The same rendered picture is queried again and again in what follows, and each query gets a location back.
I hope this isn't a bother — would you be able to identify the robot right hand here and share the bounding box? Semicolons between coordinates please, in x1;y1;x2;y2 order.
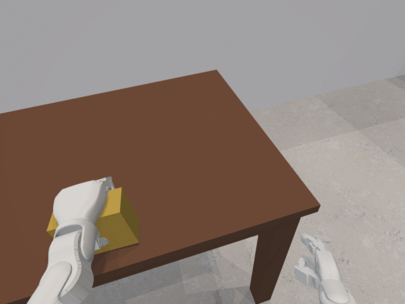
294;234;342;290

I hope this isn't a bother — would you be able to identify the robot left forearm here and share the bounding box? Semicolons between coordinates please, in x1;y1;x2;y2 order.
27;220;97;304

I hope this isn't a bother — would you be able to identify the table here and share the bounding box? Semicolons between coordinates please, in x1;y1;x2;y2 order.
0;70;321;304

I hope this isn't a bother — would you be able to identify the sponge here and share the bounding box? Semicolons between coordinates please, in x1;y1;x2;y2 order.
47;187;139;254

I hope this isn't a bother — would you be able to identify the robot right forearm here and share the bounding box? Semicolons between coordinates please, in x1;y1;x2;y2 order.
318;279;358;304

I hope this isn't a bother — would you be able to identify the robot left hand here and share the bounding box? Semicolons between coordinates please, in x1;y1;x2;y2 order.
53;177;115;251

